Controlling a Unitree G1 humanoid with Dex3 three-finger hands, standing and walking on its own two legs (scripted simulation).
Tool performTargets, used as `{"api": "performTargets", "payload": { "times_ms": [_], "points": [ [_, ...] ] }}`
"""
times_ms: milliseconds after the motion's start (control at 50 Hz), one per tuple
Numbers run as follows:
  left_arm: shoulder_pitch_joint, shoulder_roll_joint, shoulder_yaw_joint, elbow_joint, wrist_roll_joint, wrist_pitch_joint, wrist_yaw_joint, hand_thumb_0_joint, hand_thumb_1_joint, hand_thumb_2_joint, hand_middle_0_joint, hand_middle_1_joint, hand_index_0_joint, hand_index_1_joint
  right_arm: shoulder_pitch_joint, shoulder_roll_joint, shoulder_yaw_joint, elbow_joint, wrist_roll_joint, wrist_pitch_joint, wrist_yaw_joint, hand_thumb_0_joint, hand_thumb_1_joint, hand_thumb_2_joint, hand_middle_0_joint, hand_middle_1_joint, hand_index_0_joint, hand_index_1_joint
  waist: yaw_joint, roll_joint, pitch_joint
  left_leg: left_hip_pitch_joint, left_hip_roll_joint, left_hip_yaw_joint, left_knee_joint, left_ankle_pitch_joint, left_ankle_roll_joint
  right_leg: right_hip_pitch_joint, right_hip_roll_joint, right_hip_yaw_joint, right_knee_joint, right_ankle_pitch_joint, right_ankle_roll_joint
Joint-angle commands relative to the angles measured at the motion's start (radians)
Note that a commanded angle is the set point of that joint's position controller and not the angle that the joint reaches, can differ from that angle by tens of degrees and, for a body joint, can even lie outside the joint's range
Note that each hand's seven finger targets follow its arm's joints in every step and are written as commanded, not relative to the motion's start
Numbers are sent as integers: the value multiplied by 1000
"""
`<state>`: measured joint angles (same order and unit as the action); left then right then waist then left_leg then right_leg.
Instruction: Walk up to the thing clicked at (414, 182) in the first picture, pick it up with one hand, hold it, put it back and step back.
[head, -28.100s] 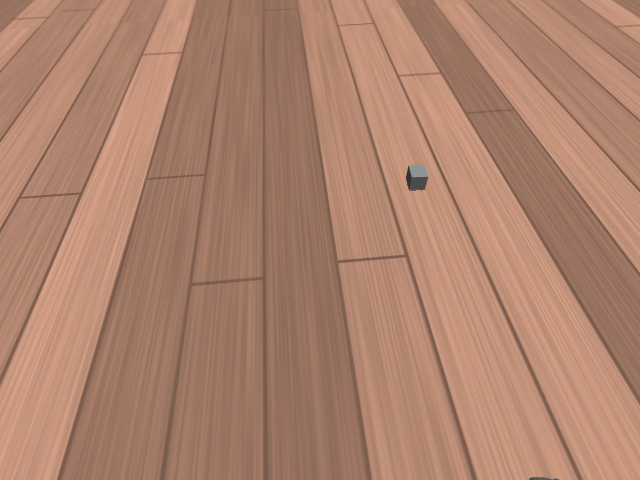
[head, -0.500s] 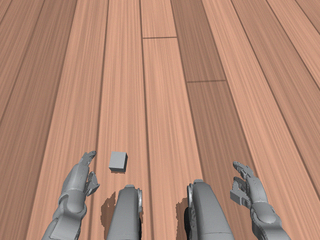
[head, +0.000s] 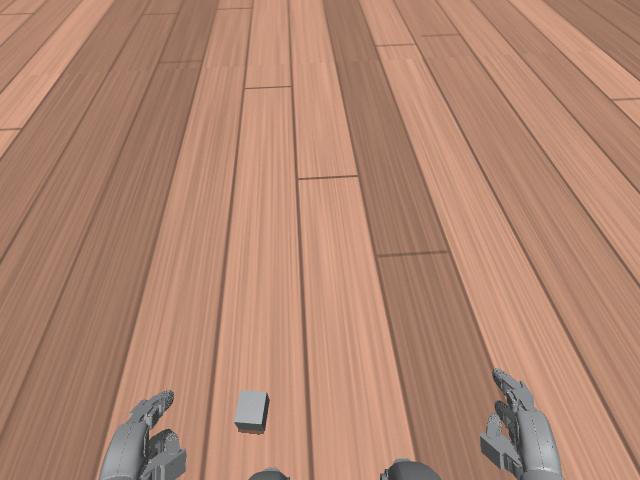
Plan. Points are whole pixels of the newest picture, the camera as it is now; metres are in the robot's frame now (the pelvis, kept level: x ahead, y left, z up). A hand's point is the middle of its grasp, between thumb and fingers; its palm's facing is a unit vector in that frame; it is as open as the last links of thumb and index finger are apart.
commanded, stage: home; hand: left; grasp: from above
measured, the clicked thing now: (252, 410) +0.40 +0.20 -0.67
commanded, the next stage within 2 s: stand in 1.92 s
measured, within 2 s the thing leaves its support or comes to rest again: neither
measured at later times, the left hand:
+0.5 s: hand (187, 460) +0.16 +0.17 -0.04, palm faces +0.06 -0.98 -0.20, open 7.4 cm
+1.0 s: hand (185, 469) +0.15 +0.18 -0.04, palm faces +0.06 -0.98 -0.20, open 7.4 cm
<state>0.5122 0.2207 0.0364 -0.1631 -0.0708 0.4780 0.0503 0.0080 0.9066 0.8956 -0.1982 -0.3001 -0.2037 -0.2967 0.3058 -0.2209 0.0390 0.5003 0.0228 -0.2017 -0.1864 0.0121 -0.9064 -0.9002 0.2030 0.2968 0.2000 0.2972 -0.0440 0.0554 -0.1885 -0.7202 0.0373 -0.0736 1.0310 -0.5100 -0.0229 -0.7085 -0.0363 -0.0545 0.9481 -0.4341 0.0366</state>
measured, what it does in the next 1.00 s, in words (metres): stands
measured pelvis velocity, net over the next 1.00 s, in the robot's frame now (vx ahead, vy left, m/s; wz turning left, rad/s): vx -0.01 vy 0.00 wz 0.00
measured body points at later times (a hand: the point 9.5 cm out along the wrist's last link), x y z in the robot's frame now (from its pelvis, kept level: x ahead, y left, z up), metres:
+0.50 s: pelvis +0.00 +0.00 +0.00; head +0.02 +0.00 +0.45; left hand +0.16 +0.23 -0.03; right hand +0.17 -0.25 -0.06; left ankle +0.00 +0.13 -0.68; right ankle +0.02 -0.15 -0.68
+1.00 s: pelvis -0.01 +0.00 +0.00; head +0.01 +0.00 +0.45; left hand +0.15 +0.23 -0.03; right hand +0.16 -0.25 -0.06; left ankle +0.00 +0.13 -0.68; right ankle +0.02 -0.15 -0.68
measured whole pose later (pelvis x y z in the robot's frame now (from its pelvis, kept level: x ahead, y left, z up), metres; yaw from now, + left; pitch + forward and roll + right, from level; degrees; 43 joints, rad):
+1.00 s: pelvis -0.01 +0.00 +0.00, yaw +0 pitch +9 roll -3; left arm 0.49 0.22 0.03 -0.13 -0.05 0.46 0.02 0.01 0.91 0.90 -0.20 -0.30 -0.20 -0.30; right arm 0.28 -0.22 0.03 0.55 0.01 -0.26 -0.19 0.01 -0.91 -0.90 0.20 0.30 0.20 0.30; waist -0.03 0.04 -0.16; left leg -0.68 0.04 -0.08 1.01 -0.50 -0.03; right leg -0.67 -0.03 -0.06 0.93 -0.42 0.03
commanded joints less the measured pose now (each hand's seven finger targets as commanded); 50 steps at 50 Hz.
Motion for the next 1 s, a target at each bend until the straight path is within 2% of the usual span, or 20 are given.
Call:
{"api": "performTargets", "payload": {
  "times_ms": [0,40,80,100,160,180,220,260,280,440,500,600,660,680,720,840,980],
  "points": [
    [-37,93,54,-169,10,-41,-17,0,900,900,-200,-300,-200,-300,-73,-112,-53,-149,-7,-85,-10,0,-901,-899,200,299,200,299,-8,-29,-27,71,-46,44,-190,182,32,95,48,-32,-163,117,-33],
    [-39,94,60,-163,13,-49,-22,0,900,900,-200,-300,-200,-300,-75,-112,-57,-143,-10,-93,-9,0,-901,-899,200,299,200,299,-5,-26,-34,84,-47,46,-188,199,30,105,47,-31,-161,133,-31],
    [-34,101,65,-166,20,-58,-26,0,900,900,-200,-300,-200,-300,-73,-116,-64,-136,-12,-97,-7,0,-901,-899,200,299,199,299,5,-1,-62,106,-44,42,-185,265,23,117,48,-33,-141,186,-35],
    [-42,101,57,-174,20,-62,-28,0,900,900,-199,-300,-200,-300,-68,-117,-67,-131,-15,-98,-6,0,-901,-899,200,299,199,299,-3,8,-84,116,-47,46,-172,297,24,130,47,-27,-139,222,-34],
    [-42,100,57,-162,25,-64,-27,0,900,900,-199,-300,-200,-300,-68,-120,-66,-120,-18,-100,-3,0,-901,-899,200,299,199,299,-3,1,-94,132,-45,43,-169,351,21,149,45,-25,-130,273,-35],
    [-31,101,60,-157,28,-64,-27,0,900,900,-199,-300,-200,-300,-73,-118,-65,-119,-18,-100,-3,0,-901,-899,200,299,199,299,5,0,-87,134,-43,41,-173,356,21,153,46,-27,-128,274,-35],
    [-49,103,52,-158,29,-66,-26,0,900,900,-199,-300,-200,-300,-86,-122,-63,-119,-17,-99,-2,0,-901,-899,200,299,199,299,4,-2,-59,126,-42,36,-187,316,21,138,47,-30,-140,238,-35],
    [-47,108,65,-150,31,-65,-23,0,900,900,-199,-300,-200,-300,-93,-120,-64,-114,-20,-100,-2,0,-901,-899,200,299,199,299,13,3,-61,124,-42,39,-189,294,23,143,47,-30,-146,219,-33],
    [-45,99,54,-147,29,-66,-24,0,900,900,-199,-300,-200,-300,-90,-119,-63,-113,-19,-100,-2,0,-902,-899,200,299,199,299,3,-10,-69,131,-42,39,-188,299,24,147,47,-28,-147,225,-33],
    [-46,99,52,-146,26,-67,-26,0,901,900,-199,-300,-200,-300,-92,-122,-64,-109,-21,-103,-3,0,-902,-899,200,299,199,299,7,-9,-65,123,-40,36,-194,286,23,148,47,-31,-149,212,-33],
    [-54,99,56,-141,25,-69,-25,0,901,900,-199,-300,-200,-300,-98,-120,-63,-113,-21,-105,-3,0,-902,-899,200,299,199,299,11,-18,-32,101,-42,40,-206,202,27,128,46,-29,-167,140,-31],
    [-53,99,54,-142,24,-69,-27,0,901,900,-199,-300,-200,-300,-101,-119,-62,-113,-18,-110,-6,0,-902,-899,200,299,199,299,10,-13,-19,86,-41,40,-216,143,28,116,49,-29,-175,87,-30],
    [-51,106,64,-159,26,-71,-22,0,901,900,-199,-300,-200,-300,-100,-119,-63,-116,-18,-114,-9,0,-902,-899,200,299,199,299,10,-22,-43,92,-41,44,-210,149,31,127,48,-26,-176,94,-30],
    [-56,100,54,-151,24,-70,-25,0,901,900,-199,-300,-199,-300,-96,-119,-61,-111,-18,-115,-9,0,-902,-899,200,299,199,299,4,-19,-37,90,-41,44,-210,146,30,120,49,-25,-174,91,-29],
    [-51,103,57,-154,25,-68,-24,0,901,900,-199,-300,-199,-300,-98,-119,-62,-110,-16,-115,-11,0,-902,-899,200,299,199,299,11,-9,-33,89,-38,40,-215,146,28,117,49,-29,-170,89,-31],
    [-56,104,57,-157,26,-65,-23,0,901,900,-199,-300,-199,-300,-103,-116,-58,-113,-15,-120,-14,0,-902,-899,200,299,199,299,14,-15,-15,65,-43,45,-217,96,32,118,45,-25,-184,47,-30],
    [-54,106,56,-169,28,-62,-23,0,901,900,-199,-300,-199,-300,-97,-115,-61,-105,-16,-124,-17,0,-902,-899,199,299,199,299,9,2,-35,89,-39,42,-209,146,28,117,48,-26,-169,90,-31]
  ]
}}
